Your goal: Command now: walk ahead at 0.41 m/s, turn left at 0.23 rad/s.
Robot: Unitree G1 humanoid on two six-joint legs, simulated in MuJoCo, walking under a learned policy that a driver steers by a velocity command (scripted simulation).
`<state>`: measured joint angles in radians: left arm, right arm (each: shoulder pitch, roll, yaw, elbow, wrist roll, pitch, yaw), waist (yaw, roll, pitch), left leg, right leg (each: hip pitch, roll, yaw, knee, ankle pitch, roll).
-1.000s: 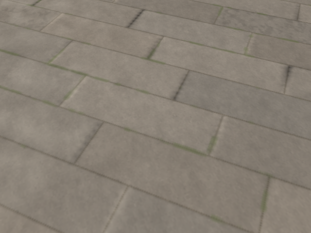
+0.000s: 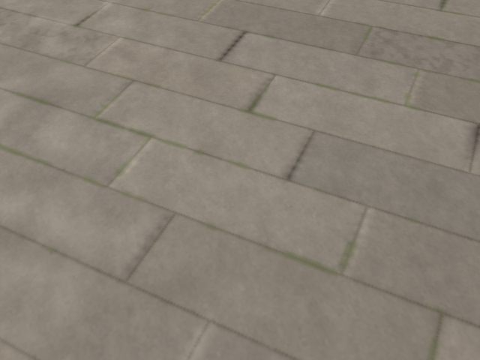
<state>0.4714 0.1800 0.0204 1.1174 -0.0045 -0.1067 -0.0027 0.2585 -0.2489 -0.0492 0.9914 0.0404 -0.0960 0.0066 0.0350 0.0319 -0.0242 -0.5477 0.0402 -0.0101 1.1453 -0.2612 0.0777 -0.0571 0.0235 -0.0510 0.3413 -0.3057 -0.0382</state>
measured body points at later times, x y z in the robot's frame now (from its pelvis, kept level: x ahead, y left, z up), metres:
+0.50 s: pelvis +0.27 +0.08 +0.00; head +0.30 +0.09 +0.45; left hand +0.34 +0.37 -0.11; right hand +0.42 -0.16 -0.13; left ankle +0.28 +0.13 -0.74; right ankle +0.35 -0.10 -0.66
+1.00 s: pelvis +0.56 +0.11 +0.00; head +0.58 +0.12 +0.45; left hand +0.48 +0.39 -0.11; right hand +0.82 -0.05 -0.11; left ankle +0.49 +0.25 -0.66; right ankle +0.61 +0.02 -0.74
